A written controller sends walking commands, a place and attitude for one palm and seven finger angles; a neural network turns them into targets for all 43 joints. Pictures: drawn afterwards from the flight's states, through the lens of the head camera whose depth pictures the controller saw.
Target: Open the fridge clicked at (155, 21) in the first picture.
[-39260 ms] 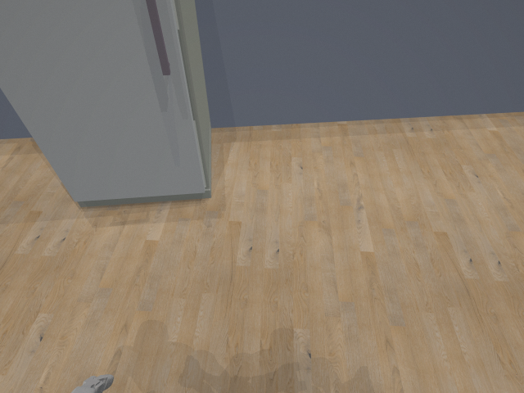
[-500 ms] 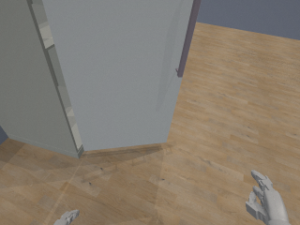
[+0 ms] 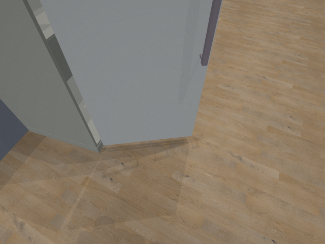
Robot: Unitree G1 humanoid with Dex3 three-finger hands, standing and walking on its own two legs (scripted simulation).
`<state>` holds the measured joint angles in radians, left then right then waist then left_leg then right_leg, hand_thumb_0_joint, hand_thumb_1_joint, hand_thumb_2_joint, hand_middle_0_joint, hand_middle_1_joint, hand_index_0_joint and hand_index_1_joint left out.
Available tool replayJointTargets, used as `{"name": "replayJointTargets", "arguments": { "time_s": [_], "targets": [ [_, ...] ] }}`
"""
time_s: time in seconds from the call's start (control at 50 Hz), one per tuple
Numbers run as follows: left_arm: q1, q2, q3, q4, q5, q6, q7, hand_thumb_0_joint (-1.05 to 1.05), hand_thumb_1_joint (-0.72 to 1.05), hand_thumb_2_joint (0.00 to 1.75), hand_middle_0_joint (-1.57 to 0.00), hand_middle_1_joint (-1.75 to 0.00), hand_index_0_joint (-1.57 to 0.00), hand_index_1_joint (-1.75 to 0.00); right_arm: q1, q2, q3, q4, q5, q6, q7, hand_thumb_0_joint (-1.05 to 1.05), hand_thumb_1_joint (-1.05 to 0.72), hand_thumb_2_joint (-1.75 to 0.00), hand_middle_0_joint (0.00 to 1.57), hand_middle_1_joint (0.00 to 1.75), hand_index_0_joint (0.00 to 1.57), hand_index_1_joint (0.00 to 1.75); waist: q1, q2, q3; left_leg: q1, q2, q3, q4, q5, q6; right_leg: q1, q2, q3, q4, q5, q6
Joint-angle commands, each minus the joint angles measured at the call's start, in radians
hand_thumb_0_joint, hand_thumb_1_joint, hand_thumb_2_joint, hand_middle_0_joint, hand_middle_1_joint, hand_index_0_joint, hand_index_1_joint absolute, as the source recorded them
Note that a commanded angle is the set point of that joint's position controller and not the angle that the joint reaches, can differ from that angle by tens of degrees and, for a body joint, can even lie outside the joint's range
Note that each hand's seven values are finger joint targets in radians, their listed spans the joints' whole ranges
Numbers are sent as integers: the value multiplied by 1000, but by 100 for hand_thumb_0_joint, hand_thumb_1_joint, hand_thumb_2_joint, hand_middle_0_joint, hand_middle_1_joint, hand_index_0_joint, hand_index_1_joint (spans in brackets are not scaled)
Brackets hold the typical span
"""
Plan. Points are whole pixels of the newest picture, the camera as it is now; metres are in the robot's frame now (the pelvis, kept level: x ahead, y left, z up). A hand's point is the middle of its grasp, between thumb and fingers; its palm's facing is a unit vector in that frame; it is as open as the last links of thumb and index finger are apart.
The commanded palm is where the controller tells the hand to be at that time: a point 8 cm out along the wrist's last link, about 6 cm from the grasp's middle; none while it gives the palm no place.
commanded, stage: let the arm hang, fingers relaxed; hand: right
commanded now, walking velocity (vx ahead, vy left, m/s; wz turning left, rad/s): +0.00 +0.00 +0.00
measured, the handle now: out of the picture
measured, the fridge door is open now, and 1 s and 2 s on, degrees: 64 64 64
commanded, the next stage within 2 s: look to check the result in 0.46 s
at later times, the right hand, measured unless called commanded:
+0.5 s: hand out of the picture +0.06 -0.19 -0.17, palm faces -0.05 +0.98 -0.21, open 7.3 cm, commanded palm none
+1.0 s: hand out of the picture +0.03 -0.18 -0.18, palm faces -0.04 +0.98 -0.20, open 7.3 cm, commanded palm none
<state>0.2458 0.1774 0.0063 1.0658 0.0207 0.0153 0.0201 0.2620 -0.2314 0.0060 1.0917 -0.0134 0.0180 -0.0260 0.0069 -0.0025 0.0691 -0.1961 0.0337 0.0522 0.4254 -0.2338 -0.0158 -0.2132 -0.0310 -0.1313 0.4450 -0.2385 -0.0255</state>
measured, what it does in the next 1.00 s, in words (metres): stands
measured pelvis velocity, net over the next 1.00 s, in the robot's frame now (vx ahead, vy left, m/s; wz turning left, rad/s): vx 0.02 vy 0.00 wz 0.03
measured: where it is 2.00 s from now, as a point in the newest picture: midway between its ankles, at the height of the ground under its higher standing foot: outside the picture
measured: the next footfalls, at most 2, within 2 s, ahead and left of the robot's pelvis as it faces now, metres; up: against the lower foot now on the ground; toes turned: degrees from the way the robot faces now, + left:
none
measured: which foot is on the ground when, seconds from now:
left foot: down 0.00-1.00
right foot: down 0.00-1.00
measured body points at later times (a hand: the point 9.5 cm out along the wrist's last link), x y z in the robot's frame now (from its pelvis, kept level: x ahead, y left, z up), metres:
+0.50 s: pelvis +0.01 -0.01 +0.00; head +0.04 -0.01 +0.45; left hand +0.02 +0.22 -0.16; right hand +0.06 -0.24 -0.16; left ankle -0.01 +0.13 -0.74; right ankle +0.00 -0.10 -0.74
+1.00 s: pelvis +0.02 +0.00 +0.00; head +0.04 +0.00 +0.45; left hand +0.01 +0.22 -0.16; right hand +0.03 -0.23 -0.16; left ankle -0.01 +0.13 -0.74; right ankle +0.00 -0.10 -0.74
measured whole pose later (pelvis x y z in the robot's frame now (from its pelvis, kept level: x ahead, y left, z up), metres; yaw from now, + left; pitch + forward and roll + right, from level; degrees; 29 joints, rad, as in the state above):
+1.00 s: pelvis +0.02 +0.00 +0.00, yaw +2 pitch +0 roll +0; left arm 0.23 0.15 0.01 1.15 0.02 0.00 0.03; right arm 0.23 -0.17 0.01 1.15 -0.02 0.00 -0.04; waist 0.01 0.01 0.05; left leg -0.15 0.03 0.02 0.39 -0.24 -0.02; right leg -0.14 -0.02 -0.16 0.38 -0.24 -0.02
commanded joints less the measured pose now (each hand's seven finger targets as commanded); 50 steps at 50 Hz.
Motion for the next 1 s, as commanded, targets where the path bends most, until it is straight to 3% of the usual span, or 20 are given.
{"name": "replayJointTargets", "arguments": {
  "time_s": [0.0, 0.1, 0.28, 0.32, 0.4, 0.52, 0.6, 0.62, 0.98],
  "targets": [
    [44, 121, 20, -8, -1, -17, 10, 0, 90, 90, -20, -30, -20, -30, 9, -78, -16, -25, -4, -24, -6, 0, -90, -90, 20, 30, 20, 30, 5, 9, -65, -14, 72, -78, -61, 155, 36, 74, -114, 114, -96, 181, -10],
    [28, 107, 17, 19, 0, -18, 9, 0, 90, 90, -20, -30, -20, -30, -7, -68, -16, -7, -6, -22, -10, 0, -90, -90, 20, 30, 20, 30, 2, 12, -29, -24, 73, -75, -60, 147, 30, 70, -114, 113, -116, 197, -10],
    [19, 99, 16, 42, 2, -22, 9, 0, 90, 90, -20, -30, -20, -30, -25, -61, -21, -3, -7, -26, -12, 0, -90, -90, 20, 30, 20, 30, 2, -25, -41, -3, 75, -85, -64, 177, 29, 84, -110, 99, -121, 221, -5],
    [18, 103, 19, 40, -1, -22, 9, 0, 90, 90, -20, -30, -20, -30, -19, -65, -21, -2, -6, -29, -13, 0, -90, -90, 20, 30, 20, 30, 1, -9, -67, 7, 75, -84, -62, 194, 30, 101, -110, 101, -113, 242, -5],
    [17, 98, 18, 49, 0, -21, 10, 0, 90, 90, -20, -30, -20, -30, -26, -60, -20, 2, -6, -27, -12, 0, -90, -90, 20, 30, 20, 30, 4, -14, -36, -6, 75, -86, -73, 175, 28, 94, -109, 97, -125, 215, -4],
    [36, 99, 20, 55, -3, -23, 13, 0, 90, 90, -20, -30, -20, -30, -8, -58, -19, 9, -5, -31, -14, 0, -90, -90, 20, 30, 20, 30, 6, 0, -72, 9, 74, -88, -68, 222, 32, 125, -111, 93, -109, 262, -7],
    [38, 90, 20, 61, -2, -21, 15, 0, 90, 90, -20, -30, -20, -30, -6, -48, -18, 18, -5, -29, -14, 0, -90, -90, 20, 30, 20, 30, 9, 1, -48, -3, 75, -92, -75, 212, 33, 122, -111, 87, -117, 231, -6],
    [41, 93, 22, 59, -5, -19, 14, 0, 90, 90, -20, -30, -20, -30, 3, -54, -18, 19, -6, -31, -15, 0, -90, -90, 20, 30, 20, 30, 7, 29, -61, 0, 75, -93, -78, 220, 34, 132, -111, 90, -110, 234, -8],
    [48, 78, 19, 71, -3, -19, 16, 0, 90, 90, -20, -30, -20, -30, 13, -39, -16, 32, -5, -31, -15, 0, -90, -90, 20, 30, 20, 30, 10, -1, -19, -10, 73, -100, -100, 183, 34, 110, -108, 86, -129, 180, -3]
  ]
}}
